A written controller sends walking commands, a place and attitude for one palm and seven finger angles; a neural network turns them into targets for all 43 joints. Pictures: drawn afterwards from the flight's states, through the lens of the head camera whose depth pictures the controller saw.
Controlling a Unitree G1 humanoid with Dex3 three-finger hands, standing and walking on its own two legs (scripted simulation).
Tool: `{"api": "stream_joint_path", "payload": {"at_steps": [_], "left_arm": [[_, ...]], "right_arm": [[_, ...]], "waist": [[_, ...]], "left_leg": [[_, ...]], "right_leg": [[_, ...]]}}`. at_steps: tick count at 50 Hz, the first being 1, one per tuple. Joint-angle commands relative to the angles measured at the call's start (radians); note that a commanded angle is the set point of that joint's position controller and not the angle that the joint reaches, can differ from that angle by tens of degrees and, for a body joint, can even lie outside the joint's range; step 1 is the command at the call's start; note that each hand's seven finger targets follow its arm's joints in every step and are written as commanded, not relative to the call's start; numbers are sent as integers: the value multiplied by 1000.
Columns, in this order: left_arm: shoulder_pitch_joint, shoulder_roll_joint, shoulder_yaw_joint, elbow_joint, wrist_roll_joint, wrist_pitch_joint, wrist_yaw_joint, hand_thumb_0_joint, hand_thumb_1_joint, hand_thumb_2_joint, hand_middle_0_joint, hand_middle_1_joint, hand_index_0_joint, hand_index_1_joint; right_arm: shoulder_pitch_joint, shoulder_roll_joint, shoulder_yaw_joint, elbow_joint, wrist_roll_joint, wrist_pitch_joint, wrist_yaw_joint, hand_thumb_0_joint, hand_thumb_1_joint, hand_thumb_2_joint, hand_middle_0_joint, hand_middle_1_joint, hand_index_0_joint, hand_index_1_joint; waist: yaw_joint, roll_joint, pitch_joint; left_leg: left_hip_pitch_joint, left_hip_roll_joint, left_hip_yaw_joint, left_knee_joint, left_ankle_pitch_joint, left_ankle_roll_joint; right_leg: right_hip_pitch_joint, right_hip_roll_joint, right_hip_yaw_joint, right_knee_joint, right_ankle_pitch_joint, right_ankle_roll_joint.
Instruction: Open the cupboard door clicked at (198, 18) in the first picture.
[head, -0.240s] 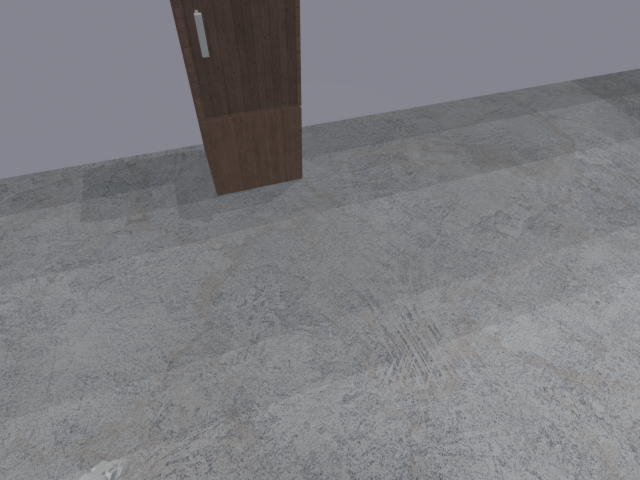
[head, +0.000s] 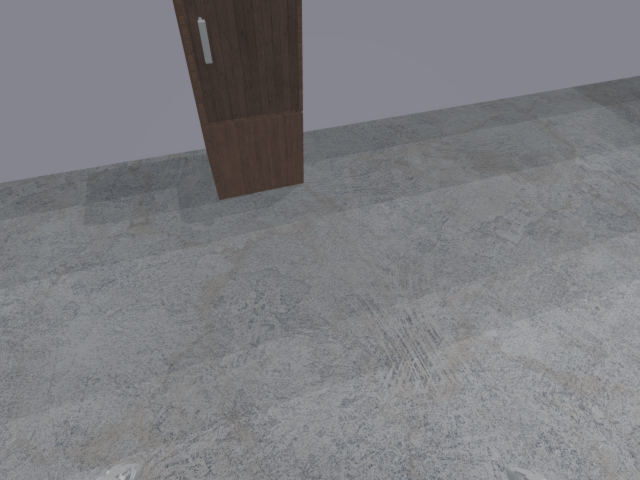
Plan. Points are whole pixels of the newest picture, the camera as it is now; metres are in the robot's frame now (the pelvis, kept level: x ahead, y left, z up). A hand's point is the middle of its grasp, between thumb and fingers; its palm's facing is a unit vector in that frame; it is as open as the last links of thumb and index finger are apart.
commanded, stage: stand and wait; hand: left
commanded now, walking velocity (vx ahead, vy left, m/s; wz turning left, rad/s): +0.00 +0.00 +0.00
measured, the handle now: (204, 40) +1.42 +0.48 -0.03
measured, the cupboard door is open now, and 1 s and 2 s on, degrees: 0 0 0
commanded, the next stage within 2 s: look at it before walking up in 0.74 s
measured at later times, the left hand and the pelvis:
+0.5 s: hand out of the picture +0.06 +0.24 -0.15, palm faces -0.02 -0.94 -0.33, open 7.4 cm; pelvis -0.01 -0.01 +0.01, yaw +0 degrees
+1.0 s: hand out of the picture +0.05 +0.24 -0.15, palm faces -0.03 -0.95 -0.32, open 7.4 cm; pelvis -0.02 -0.01 +0.01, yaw +0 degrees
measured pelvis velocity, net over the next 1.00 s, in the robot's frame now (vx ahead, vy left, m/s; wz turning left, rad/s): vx -0.02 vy -0.01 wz -0.01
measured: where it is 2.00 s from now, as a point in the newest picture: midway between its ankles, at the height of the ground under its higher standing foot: outside the picture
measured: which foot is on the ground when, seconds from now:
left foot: down 0.00-1.00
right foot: down 0.00-1.00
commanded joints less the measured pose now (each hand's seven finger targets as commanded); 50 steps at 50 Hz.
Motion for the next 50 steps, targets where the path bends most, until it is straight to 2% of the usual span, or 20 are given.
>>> {"api": "stream_joint_path", "payload": {"at_steps": [1, 11, 35, 46, 50], "left_arm": [[-44, 206, 49, -61, 4, -22, 18, 0, 900, 900, -200, -300, -200, -300], [-37, 208, 49, -21, 2, -27, 16, 0, 900, 900, -200, -300, -200, -300], [-37, 209, 44, 25, 4, -28, 14, 0, 900, 900, -200, -300, -200, -300], [-28, 205, 44, 28, 3, -30, 15, 0, 900, 900, -200, -300, -200, -300], [-24, 205, 43, 31, 4, -30, 15, 0, 900, 900, -200, -300, -200, -300]], "right_arm": [[-42, -213, -53, -50, -2, -26, -13, 0, -900, -900, 200, 300, 200, 300], [-36, -214, -49, -4, 1, -24, -13, 0, -900, -900, 200, 300, 200, 300], [-11, -215, -43, 60, 2, -22, -7, 0, -900, -900, 200, 300, 200, 300], [-9, -217, -43, 64, 3, -26, -8, 0, -900, -900, 200, 300, 200, 300], [-10, -215, -43, 65, 5, -26, -8, 0, -900, -900, 200, 300, 200, 300]], "waist": [[-4, 12, -66], [-4, 9, -59], [-3, 2, -2], [-1, 25, -30], [-1, 16, -23]], "left_leg": [[30, 107, -75, -70, 285, 43], [37, 110, -75, -93, 253, 35], [21, 112, -86, -146, 154, 27], [36, 120, -90, -149, 199, 28], [36, 120, -90, -151, 198, 28]], "right_leg": [[29, -103, 78, -75, 260, -39], [44, -110, 90, -109, 260, -41], [10, -110, 114, -180, 117, -38], [35, -108, 104, -170, 178, -36], [34, -108, 103, -174, 179, -34]]}}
